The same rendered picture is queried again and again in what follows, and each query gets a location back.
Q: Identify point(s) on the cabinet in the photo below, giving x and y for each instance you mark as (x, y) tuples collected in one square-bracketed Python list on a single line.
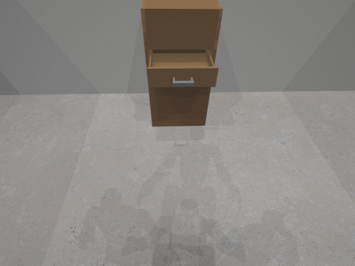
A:
[(180, 25)]

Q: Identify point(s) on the handle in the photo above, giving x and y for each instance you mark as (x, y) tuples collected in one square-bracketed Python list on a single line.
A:
[(183, 83)]

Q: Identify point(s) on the drawer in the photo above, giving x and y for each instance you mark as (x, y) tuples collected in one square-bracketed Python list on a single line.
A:
[(164, 65)]

